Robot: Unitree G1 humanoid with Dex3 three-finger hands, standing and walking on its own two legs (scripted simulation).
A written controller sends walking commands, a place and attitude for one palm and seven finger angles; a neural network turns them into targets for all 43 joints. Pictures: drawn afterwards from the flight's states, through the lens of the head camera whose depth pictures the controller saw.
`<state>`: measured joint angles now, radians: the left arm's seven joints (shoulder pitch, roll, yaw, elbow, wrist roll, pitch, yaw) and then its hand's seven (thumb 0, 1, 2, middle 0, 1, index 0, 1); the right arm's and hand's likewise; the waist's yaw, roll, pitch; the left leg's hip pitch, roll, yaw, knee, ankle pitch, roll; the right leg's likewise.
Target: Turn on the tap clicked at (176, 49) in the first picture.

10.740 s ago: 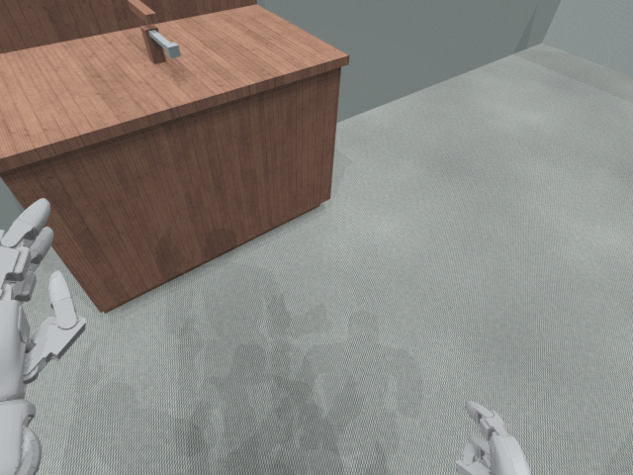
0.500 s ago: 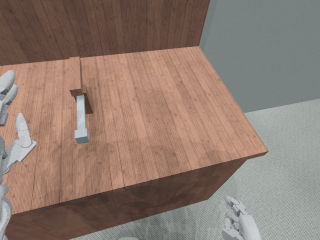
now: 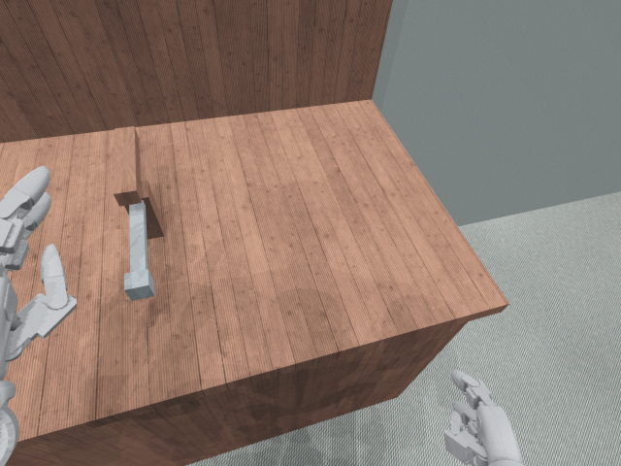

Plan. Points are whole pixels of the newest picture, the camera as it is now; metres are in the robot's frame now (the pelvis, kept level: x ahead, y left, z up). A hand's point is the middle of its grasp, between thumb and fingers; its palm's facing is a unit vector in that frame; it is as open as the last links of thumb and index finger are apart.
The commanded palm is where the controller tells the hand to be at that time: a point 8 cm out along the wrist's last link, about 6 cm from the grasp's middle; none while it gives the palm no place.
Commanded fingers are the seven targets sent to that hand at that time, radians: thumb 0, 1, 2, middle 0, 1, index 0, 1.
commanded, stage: look again from close up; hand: left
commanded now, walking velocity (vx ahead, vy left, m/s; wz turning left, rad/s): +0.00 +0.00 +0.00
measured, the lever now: (139, 285) +0.30 +0.25 +0.04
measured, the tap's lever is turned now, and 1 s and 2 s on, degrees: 0 0 0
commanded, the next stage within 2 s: shuffle to correct the standing spot in 0.36 s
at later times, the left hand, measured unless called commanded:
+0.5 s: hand (78, 313) +0.21 +0.23 +0.16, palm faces +0.34 -0.84 -0.42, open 7.4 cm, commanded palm +0.15 +0.27 +0.17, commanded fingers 0.00 0.90 0.90 -0.20 -0.30 -0.20 -0.30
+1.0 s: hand (133, 309) +0.22 +0.19 +0.16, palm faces +0.29 -0.85 -0.45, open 7.4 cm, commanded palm +0.16 +0.23 +0.17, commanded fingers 0.00 0.90 0.90 -0.20 -0.30 -0.20 -0.30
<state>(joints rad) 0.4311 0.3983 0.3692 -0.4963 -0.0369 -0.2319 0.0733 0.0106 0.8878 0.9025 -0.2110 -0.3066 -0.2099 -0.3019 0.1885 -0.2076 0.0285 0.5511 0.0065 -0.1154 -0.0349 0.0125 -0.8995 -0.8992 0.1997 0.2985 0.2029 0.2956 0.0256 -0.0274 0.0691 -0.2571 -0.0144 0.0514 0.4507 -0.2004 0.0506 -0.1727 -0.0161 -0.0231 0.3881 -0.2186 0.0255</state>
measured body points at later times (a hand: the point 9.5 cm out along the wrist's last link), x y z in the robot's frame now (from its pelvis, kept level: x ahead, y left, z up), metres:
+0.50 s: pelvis -0.01 -0.01 +0.00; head +0.01 +0.00 +0.45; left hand +0.19 +0.28 +0.18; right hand +0.17 -0.24 -0.08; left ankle +0.03 +0.08 -0.74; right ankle -0.01 -0.14 -0.74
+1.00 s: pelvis -0.01 -0.05 +0.00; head +0.04 -0.04 +0.45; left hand +0.20 +0.23 +0.19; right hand +0.17 -0.27 -0.08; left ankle +0.03 +0.08 -0.74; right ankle -0.01 -0.14 -0.74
